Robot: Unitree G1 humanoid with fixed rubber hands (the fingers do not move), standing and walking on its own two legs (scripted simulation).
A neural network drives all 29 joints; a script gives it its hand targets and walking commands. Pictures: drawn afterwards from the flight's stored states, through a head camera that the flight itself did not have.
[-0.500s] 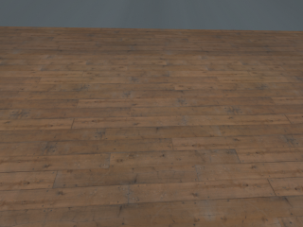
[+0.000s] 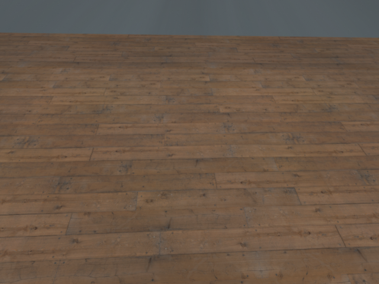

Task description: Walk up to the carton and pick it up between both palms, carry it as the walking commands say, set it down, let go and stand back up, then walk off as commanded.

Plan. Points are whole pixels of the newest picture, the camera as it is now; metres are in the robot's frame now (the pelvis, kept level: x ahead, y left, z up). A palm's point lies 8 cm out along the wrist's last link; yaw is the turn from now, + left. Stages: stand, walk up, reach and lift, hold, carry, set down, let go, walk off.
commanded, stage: walk off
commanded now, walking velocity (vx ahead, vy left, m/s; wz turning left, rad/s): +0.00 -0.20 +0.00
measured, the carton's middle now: out of the picture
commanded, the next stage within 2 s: none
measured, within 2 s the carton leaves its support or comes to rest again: neither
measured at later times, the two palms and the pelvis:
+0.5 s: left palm out of the picture +0.08 +0.17 -0.14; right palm out of the picture +0.01 -0.44 -0.14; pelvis -0.02 -0.12 -0.02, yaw -1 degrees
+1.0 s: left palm out of the picture +0.01 +0.05 -0.15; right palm out of the picture -0.03 -0.49 -0.11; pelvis -0.04 -0.21 +0.00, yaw -1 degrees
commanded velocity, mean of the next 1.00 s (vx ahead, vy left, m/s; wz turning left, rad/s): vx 0.00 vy -0.20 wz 0.00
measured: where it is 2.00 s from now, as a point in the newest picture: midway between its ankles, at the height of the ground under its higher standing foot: outside the picture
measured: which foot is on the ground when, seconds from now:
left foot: down 0.00-0.48, up 0.50-0.82, down 0.84-1.00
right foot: down 0.00-0.14, up 0.16-0.46, down 0.48-0.84, up 0.86-1.00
